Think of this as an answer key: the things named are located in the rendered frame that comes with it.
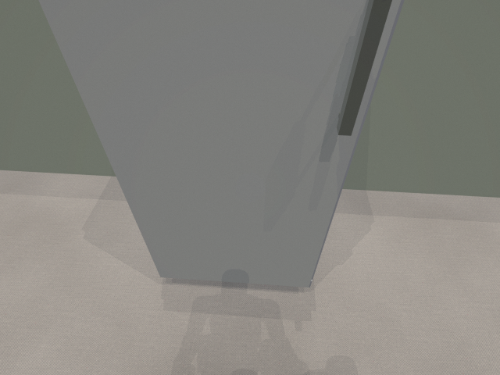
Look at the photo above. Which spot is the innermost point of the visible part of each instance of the fridge door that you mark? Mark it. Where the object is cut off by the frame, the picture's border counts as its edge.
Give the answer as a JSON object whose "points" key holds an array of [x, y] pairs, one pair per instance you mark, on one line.
{"points": [[219, 119]]}

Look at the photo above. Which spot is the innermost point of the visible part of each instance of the handle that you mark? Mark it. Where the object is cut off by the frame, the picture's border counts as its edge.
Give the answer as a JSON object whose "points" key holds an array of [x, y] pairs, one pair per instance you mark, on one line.
{"points": [[369, 39]]}

